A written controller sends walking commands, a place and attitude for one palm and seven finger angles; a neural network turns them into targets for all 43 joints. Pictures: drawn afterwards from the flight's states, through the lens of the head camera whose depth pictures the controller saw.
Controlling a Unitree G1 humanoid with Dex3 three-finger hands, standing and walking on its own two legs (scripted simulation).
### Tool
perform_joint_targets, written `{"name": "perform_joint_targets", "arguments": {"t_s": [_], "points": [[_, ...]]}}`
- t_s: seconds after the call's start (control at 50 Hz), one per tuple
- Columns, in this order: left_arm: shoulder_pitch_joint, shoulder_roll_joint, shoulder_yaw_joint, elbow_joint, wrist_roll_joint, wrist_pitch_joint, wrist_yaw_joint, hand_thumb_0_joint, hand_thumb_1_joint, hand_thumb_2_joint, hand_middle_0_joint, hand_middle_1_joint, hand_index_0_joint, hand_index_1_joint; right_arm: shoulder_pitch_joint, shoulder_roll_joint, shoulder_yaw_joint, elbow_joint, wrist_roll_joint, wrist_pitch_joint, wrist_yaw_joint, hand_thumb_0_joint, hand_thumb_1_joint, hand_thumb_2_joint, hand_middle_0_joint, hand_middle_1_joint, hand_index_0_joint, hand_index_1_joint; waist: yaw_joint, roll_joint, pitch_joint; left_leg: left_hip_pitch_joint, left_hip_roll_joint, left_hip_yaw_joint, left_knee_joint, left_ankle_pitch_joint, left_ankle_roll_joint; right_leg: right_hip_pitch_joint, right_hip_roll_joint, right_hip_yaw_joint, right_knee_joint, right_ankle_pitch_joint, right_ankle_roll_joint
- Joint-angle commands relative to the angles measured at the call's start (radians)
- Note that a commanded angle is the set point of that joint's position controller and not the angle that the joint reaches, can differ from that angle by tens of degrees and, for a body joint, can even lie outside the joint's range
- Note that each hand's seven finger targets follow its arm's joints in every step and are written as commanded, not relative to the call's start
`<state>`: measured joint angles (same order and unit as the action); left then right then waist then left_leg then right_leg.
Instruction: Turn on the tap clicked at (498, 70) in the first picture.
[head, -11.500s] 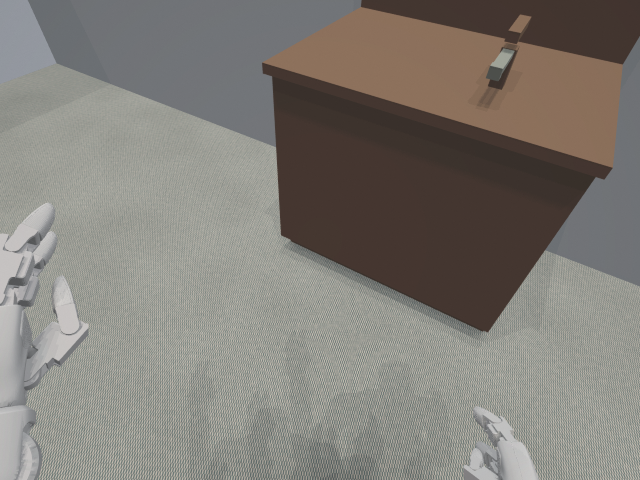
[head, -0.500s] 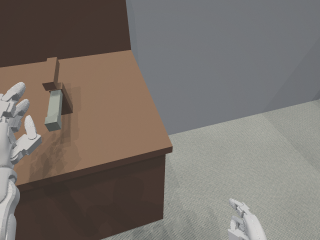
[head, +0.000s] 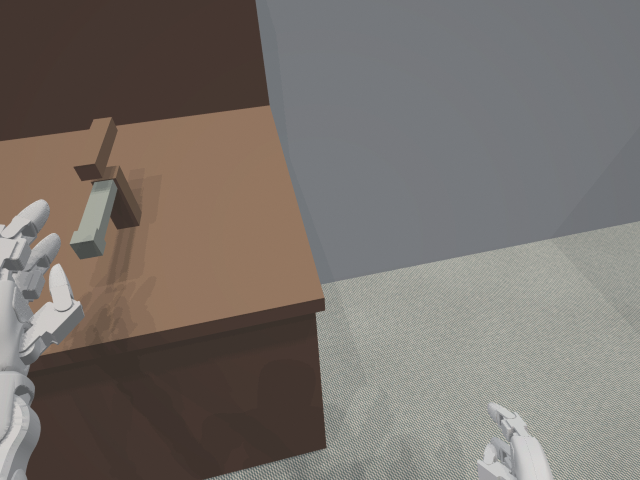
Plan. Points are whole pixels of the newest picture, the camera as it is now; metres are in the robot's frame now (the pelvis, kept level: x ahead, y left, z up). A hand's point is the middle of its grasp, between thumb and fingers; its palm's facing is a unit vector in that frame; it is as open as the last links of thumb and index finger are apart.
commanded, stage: turn the palm inward beside the body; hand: left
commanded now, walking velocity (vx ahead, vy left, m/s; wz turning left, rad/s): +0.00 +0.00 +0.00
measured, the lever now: (88, 243) +0.34 +0.35 +0.14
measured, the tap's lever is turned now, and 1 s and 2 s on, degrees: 0 0 0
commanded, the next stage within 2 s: reach beside the lever's end, fingers flat in 1.50 s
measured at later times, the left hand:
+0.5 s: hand (61, 328) +0.19 +0.27 +0.18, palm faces +0.47 -0.86 -0.19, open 7.4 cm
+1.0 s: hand (68, 351) +0.17 +0.25 +0.17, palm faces +0.50 -0.86 -0.12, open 7.4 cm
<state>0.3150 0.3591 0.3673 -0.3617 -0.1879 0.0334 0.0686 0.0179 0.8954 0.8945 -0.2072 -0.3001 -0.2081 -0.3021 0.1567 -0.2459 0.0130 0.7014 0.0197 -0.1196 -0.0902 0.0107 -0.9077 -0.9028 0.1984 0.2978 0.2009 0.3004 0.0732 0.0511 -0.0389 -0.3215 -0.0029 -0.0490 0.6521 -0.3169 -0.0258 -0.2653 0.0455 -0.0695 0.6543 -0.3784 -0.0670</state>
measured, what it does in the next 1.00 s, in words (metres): stands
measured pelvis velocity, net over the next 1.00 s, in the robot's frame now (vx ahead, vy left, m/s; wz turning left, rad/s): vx -0.01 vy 0.02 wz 0.01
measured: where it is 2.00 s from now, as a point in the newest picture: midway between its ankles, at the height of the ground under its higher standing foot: outside the picture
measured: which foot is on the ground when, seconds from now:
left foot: down 0.00-1.00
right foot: down 0.00-1.00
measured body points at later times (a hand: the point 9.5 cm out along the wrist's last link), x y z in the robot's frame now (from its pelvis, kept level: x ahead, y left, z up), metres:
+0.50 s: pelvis +0.00 +0.03 +0.00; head -0.03 +0.01 +0.45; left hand +0.16 +0.31 +0.19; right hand +0.20 -0.18 -0.07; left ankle +0.02 +0.14 -0.72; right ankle -0.02 -0.07 -0.72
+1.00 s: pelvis -0.01 +0.02 +0.01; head -0.05 -0.01 +0.46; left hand +0.14 +0.29 +0.18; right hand +0.20 -0.19 -0.06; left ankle +0.02 +0.14 -0.72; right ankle -0.02 -0.07 -0.72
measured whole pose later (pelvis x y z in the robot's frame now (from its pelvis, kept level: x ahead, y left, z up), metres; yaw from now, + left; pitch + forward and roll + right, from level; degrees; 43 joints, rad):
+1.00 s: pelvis -0.01 +0.02 +0.01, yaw +0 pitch -4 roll +0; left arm 0.44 0.23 0.24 -0.58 -0.22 0.25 0.20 0.02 0.90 0.89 -0.20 -0.30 -0.20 -0.30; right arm 0.16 -0.23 0.06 0.69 0.03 -0.20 -0.10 0.01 -0.91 -0.90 0.20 0.30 0.20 0.30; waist 0.09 0.06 -0.03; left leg -0.24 -0.02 -0.05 0.58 -0.27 0.00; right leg -0.17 0.03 -0.07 0.58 -0.33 -0.05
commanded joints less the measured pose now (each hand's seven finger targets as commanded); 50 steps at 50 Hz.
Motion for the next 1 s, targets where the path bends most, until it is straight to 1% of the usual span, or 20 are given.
{"name": "perform_joint_targets", "arguments": {"t_s": [0.0,0.02,0.06,0.18,0.24,0.28,0.32,0.38,0.42,0.48,0.5,0.58,0.68,0.7,0.78,0.8,0.84,0.88,0.96,0.98], "points": [[0.008,0.190,0.162,-0.244,-0.019,-0.062,0.014,0.000,0.900,0.900,-0.200,-0.300,-0.200,-0.300,-0.094,-0.101,-0.035,-0.186,0.001,-0.074,0.004,0.000,-0.900,-0.900,0.200,0.300,0.200,0.300,0.022,-0.090,-0.168,0.045,-0.023,0.036,-0.040,0.290,0.050,0.094,-0.110,0.108,-0.091,0.659,0.114],[0.031,0.184,0.162,-0.248,-0.024,-0.060,0.009,0.000,0.900,0.900,-0.200,-0.300,-0.200,-0.300,-0.083,-0.101,-0.038,-0.189,0.003,-0.077,0.005,0.000,-0.900,-0.900,0.200,0.300,0.200,0.300,0.021,-0.094,-0.172,0.058,-0.022,0.039,-0.041,0.318,0.052,0.089,-0.099,0.090,-0.082,0.683,0.112],[0.009,0.168,0.135,-0.299,-0.025,-0.061,0.006,0.000,0.900,0.900,-0.200,-0.300,-0.200,-0.300,-0.075,-0.103,-0.038,-0.198,0.003,-0.085,0.005,0.000,-0.900,-0.900,0.200,0.300,0.200,0.300,0.016,-0.035,-0.162,0.079,-0.026,0.042,-0.042,0.346,0.053,0.059,-0.085,0.071,-0.079,0.645,0.097],[-0.004,0.133,0.082,-0.354,0.005,-0.068,0.042,0.000,0.900,0.900,-0.200,-0.300,-0.200,-0.300,-0.068,-0.102,-0.037,-0.195,-0.001,-0.119,0.000,0.000,-0.900,-0.900,0.200,0.300,0.200,0.300,0.014,0.001,-0.131,0.112,-0.018,0.029,-0.057,0.360,0.050,-0.011,-0.048,0.032,-0.085,0.440,0.058],[0.005,0.110,0.057,-0.351,0.008,-0.050,0.055,0.000,0.900,0.900,-0.200,-0.300,-0.200,-0.300,-0.071,-0.101,-0.034,-0.197,-0.001,-0.125,-0.002,0.000,-0.900,-0.900,0.200,0.300,0.200,0.300,0.013,-0.013,-0.133,0.102,-0.014,0.017,-0.074,0.327,0.046,-0.012,-0.045,0.025,-0.092,0.369,0.052],[0.003,0.116,0.060,-0.367,0.016,-0.030,0.068,0.000,0.900,0.900,-0.200,-0.300,-0.200,-0.300,-0.086,-0.097,-0.028,-0.195,-0.002,-0.124,-0.006,0.000,-0.900,-0.900,0.200,0.300,0.200,0.300,0.021,0.019,-0.124,0.108,-0.013,0.015,-0.087,0.308,0.042,-0.016,-0.041,0.024,-0.103,0.325,0.047],[0.005,0.086,0.033,-0.361,0.011,-0.011,0.073,0.000,0.900,0.900,-0.200,-0.300,-0.200,-0.300,-0.095,-0.093,-0.024,-0.199,0.000,-0.125,-0.006,0.000,-0.900,-0.900,0.200,0.300,0.200,0.300,0.016,-0.013,-0.115,0.102,-0.010,0.008,-0.102,0.274,0.042,-0.016,-0.040,0.021,-0.113,0.283,0.047],[-0.002,0.095,0.036,-0.372,0.015,0.019,0.084,0.000,0.900,0.900,-0.200,-0.300,-0.200,-0.300,-0.117,-0.091,-0.015,-0.193,0.002,-0.121,-0.010,0.000,-0.900,-0.900,0.200,0.300,0.200,0.300,0.023,0.012,-0.088,0.101,-0.006,0.003,-0.123,0.234,0.037,-0.021,-0.037,0.018,-0.133,0.228,0.043],[-0.009,0.062,0.001,-0.385,0.014,0.029,0.090,0.000,0.900,0.900,-0.200,-0.300,-0.200,-0.300,-0.124,-0.085,-0.010,-0.199,0.001,-0.124,-0.008,0.000,-0.900,-0.900,0.200,0.300,0.200,0.300,0.018,0.004,-0.081,0.105,-0.002,-0.007,-0.138,0.212,0.034,-0.021,-0.036,0.014,-0.135,0.201,0.042],[-0.007,0.078,0.016,-0.382,0.015,0.053,0.103,0.000,0.900,0.900,-0.200,-0.300,-0.200,-0.300,-0.141,-0.084,-0.004,-0.192,0.000,-0.120,-0.011,0.000,-0.900,-0.900,0.200,0.300,0.200,0.300,0.025,0.012,-0.057,0.097,-0.003,-0.008,-0.156,0.153,0.035,-0.026,-0.035,0.018,-0.157,0.150,0.043],[-0.024,0.045,-0.017,-0.386,0.013,0.059,0.104,0.000,0.900,0.900,-0.200,-0.300,-0.200,-0.300,-0.147,-0.081,-0.001,-0.197,0.002,-0.120,-0.010,0.000,-0.900,-0.900,0.200,0.300,0.200,0.300,0.013,0.004,-0.047,0.094,-0.004,-0.008,-0.162,0.127,0.037,-0.027,-0.038,0.019,-0.162,0.131,0.044],[-0.042,0.063,-0.006,-0.397,0.019,0.085,0.121,0.000,0.900,0.900,-0.200,-0.300,-0.200,-0.300,-0.170,-0.077,0.006,-0.189,0.002,-0.118,-0.017,0.000,-0.900,-0.900,0.200,0.300,0.200,0.300,0.022,0.004,-0.028,0.090,-0.007,-0.012,-0.188,0.028,0.040,-0.024,-0.037,0.026,-0.189,0.056,0.046],[-0.031,0.058,-0.014,-0.409,0.015,0.108,0.130,0.000,0.900,0.900,-0.200,-0.300,-0.200,-0.300,-0.189,-0.073,0.010,-0.188,0.002,-0.121,-0.018,0.000,-0.900,-0.900,0.200,0.300,0.200,0.300,0.024,0.003,-0.011,0.090,-0.011,-0.006,-0.190,-0.007,0.046,-0.018,-0.042,0.034,-0.217,0.020,0.049],[-0.040,0.020,-0.052,-0.417,0.010,0.109,0.125,0.000,0.900,0.900,-0.200,-0.300,-0.200,-0.300,-0.193,-0.071,0.014,-0.192,0.004,-0.123,-0.016,0.000,-0.900,-0.900,0.200,0.300,0.200,0.300,0.012,0.002,-0.007,0.092,-0.012,-0.007,-0.193,-0.021,0.046,-0.021,-0.046,0.034,-0.218,0.012,0.050],[-0.020,0.042,-0.025,-0.421,0.001,0.124,0.131,0.000,0.900,0.900,-0.200,-0.300,-0.200,-0.300,-0.197,-0.072,0.012,-0.183,0.005,-0.129,-0.018,0.000,-0.900,-0.900,0.200,0.300,0.200,0.300,0.024,0.005,0.007,0.087,-0.015,-0.002,-0.188,-0.026,0.048,-0.012,-0.047,0.041,-0.238,-0.002,0.051],[-0.026,0.018,-0.048,-0.435,-0.004,0.125,0.131,0.000,0.900,0.900,-0.200,-0.300,-0.200,-0.300,-0.202,-0.070,0.013,-0.190,0.006,-0.133,-0.017,0.000,-0.900,-0.900,0.200,0.300,0.200,0.300,0.017,0.011,0.000,0.093,-0.015,-0.001,-0.187,-0.027,0.049,-0.012,-0.052,0.043,-0.240,-0.005,0.052],[-0.006,0.013,-0.047,-0.431,-0.009,0.129,0.134,0.000,0.900,0.900,-0.200,-0.300,-0.200,-0.300,-0.197,-0.072,0.011,-0.189,0.005,-0.138,-0.016,0.000,-0.900,-0.900,0.200,0.300,0.200,0.300,0.018,-0.022,-0.001,0.091,-0.015,-0.002,-0.180,-0.003,0.051,-0.005,-0.050,0.040,-0.238,0.010,0.053],[0.007,0.024,-0.034,-0.437,-0.012,0.139,0.135,0.000,0.900,0.900,-0.200,-0.300,-0.200,-0.300,-0.196,-0.072,0.010,-0.183,0.005,-0.139,-0.017,0.000,-0.900,-0.900,0.200,0.300,0.200,0.300,0.025,0.002,-0.004,0.099,-0.015,0.001,-0.175,0.013,0.050,-0.003,-0.050,0.043,-0.246,0.020,0.053],[0.000,0.013,-0.034,-0.450,-0.025,0.146,0.139,0.000,0.900,0.900,-0.200,-0.300,-0.200,-0.300,-0.187,-0.078,0.006,-0.189,0.003,-0.146,-0.016,0.000,-0.900,-0.900,0.200,0.300,0.200,0.300,0.019,-0.022,-0.032,0.118,-0.014,0.004,-0.156,0.123,0.053,0.013,-0.051,0.041,-0.227,0.127,0.054],[0.001,0.029,-0.018,-0.451,-0.021,0.150,0.142,0.000,0.900,0.900,-0.200,-0.300,-0.200,-0.300,-0.184,-0.076,0.004,-0.178,0.003,-0.145,-0.016,0.000,-0.900,-0.900,0.200,0.300,0.200,0.300,0.025,0.006,-0.043,0.125,-0.015,0.008,-0.156,0.124,0.051,0.019,-0.052,0.043,-0.235,0.125,0.054]]}}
